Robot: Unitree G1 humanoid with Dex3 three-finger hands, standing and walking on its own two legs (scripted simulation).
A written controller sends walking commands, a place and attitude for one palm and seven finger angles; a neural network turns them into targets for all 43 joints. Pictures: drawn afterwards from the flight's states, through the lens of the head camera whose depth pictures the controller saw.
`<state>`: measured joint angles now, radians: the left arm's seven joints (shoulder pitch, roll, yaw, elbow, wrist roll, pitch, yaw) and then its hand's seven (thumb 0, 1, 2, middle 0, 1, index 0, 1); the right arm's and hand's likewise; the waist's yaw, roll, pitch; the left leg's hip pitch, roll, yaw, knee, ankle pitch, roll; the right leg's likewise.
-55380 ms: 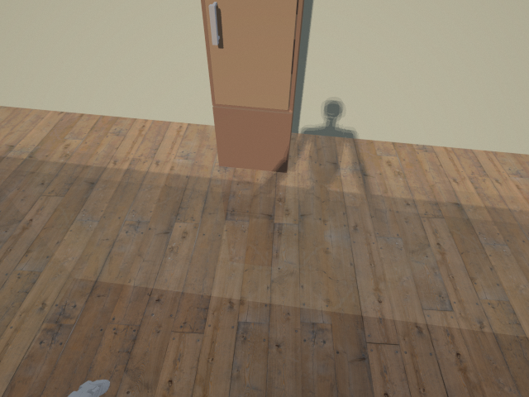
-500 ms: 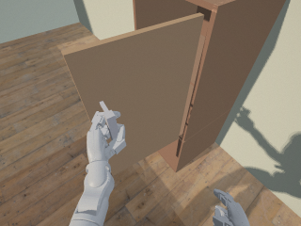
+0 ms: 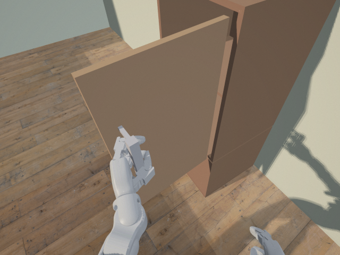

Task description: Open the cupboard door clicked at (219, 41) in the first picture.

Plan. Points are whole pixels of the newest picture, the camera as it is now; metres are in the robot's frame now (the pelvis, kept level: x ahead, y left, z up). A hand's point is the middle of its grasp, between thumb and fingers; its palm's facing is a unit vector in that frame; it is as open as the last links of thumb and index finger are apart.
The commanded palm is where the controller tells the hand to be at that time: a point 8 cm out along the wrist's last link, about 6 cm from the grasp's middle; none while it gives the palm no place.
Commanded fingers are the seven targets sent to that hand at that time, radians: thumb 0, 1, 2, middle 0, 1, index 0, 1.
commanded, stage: open thumb and fingers to let go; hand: left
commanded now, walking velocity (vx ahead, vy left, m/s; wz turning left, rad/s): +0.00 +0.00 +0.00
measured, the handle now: (132, 152) +0.34 +0.10 +0.07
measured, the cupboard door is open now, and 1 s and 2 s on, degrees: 94 96 96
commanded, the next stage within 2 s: slide the hand sideways off the handle in 0.70 s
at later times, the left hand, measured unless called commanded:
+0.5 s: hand (142, 169) +0.29 +0.07 +0.07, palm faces +0.28 -0.96 -0.01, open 13.8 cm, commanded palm +0.25 +0.11 +0.07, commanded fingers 0.00 -0.50 0.30 -0.22 -0.70 -0.22 -0.70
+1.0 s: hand (140, 186) +0.26 +0.07 +0.07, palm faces -0.24 -0.97 -0.09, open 16.4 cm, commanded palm +0.25 +0.11 +0.07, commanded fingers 0.00 -0.50 0.30 -0.15 -0.30 -0.15 -0.30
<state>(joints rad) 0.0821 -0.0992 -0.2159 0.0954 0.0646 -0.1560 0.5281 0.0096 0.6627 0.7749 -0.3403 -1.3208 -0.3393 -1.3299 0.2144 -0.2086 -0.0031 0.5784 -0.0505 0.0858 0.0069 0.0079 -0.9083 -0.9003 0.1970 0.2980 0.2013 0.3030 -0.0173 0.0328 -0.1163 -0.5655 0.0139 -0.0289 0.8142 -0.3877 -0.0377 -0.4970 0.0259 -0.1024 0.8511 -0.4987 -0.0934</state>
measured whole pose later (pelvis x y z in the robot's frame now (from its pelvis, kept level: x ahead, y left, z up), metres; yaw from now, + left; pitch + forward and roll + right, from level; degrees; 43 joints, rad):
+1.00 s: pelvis -0.04 +0.05 -0.01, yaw -1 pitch +6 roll -1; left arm -0.07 0.07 -0.30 0.23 -0.03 -0.25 0.09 -0.01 -0.50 0.30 -0.20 -0.36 -0.11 -0.37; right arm 0.23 -0.20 0.03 0.54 0.00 0.04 0.00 0.01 -0.91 -0.90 0.20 0.30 0.20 0.30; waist -0.01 0.06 -0.09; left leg -0.63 -0.01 -0.01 0.90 -0.38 0.02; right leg -0.54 0.00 -0.08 0.90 -0.46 -0.03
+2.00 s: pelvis -0.01 +0.03 -0.02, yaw -1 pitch +9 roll +0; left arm 0.52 0.17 -0.05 -0.25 -0.15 -0.29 -0.13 -0.01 -0.50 0.30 -0.15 -0.30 -0.15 -0.30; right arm 0.27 -0.23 0.01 0.43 0.02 -0.04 -0.02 0.01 -0.91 -0.90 0.20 0.30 0.20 0.30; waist 0.00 0.04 -0.13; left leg -0.66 0.01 -0.01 0.95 -0.45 -0.01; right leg -0.58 0.02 -0.08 0.95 -0.53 -0.05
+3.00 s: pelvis +0.01 +0.08 +0.03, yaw -2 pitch +0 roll -1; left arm 0.54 0.32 0.16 -0.47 -0.05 -0.03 0.12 -0.01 0.08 0.54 -0.17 -0.31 -0.17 -0.30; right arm 0.23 -0.21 0.07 0.56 0.01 -0.11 -0.08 0.01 -0.90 -0.90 0.20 0.30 0.20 0.30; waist 0.06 0.05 -0.04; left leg -0.27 -0.03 0.03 0.58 -0.31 0.06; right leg -0.17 -0.01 -0.04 0.52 -0.34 0.02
